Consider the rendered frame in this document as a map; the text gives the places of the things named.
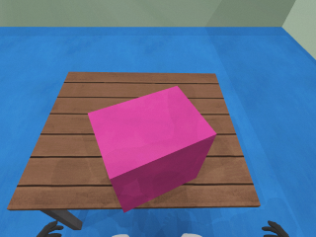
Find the table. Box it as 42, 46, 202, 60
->
7, 71, 261, 230

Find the carton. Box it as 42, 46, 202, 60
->
88, 86, 216, 212

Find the robot left hand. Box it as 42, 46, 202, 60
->
37, 220, 64, 237

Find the robot right hand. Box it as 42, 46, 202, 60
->
262, 220, 289, 237

